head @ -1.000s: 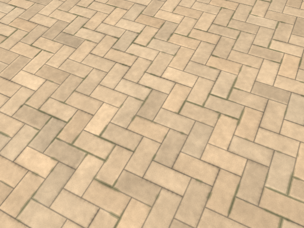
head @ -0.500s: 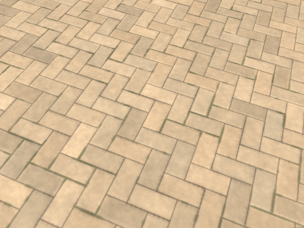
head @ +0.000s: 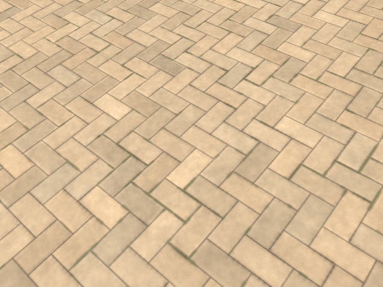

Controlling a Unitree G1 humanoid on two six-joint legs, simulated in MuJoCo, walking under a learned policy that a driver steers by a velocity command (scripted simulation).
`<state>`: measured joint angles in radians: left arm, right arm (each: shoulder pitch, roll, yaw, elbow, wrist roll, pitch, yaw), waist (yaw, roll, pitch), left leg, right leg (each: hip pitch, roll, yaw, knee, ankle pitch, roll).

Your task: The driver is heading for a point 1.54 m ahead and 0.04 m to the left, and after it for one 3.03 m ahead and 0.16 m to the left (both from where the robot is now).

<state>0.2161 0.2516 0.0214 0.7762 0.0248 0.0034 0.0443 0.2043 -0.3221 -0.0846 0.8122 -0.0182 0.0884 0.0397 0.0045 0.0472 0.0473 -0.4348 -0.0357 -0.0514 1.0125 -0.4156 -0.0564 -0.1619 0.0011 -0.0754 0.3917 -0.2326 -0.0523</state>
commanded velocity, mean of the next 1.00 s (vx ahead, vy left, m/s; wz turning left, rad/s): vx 0.27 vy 0.00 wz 0.21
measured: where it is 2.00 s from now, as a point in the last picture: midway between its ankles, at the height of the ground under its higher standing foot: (178, 216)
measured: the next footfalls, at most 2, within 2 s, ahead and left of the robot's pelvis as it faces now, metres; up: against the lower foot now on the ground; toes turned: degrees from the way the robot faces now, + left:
left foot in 0.20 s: +0.00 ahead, +0.12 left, +0.00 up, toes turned +8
right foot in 0.78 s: +0.28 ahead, -0.04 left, +0.00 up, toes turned +8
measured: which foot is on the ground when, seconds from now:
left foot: up 0.00-0.18, down 0.20-0.78, up 0.80-1.00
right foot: down 0.00-0.20, up 0.22-0.76, down 0.78-1.00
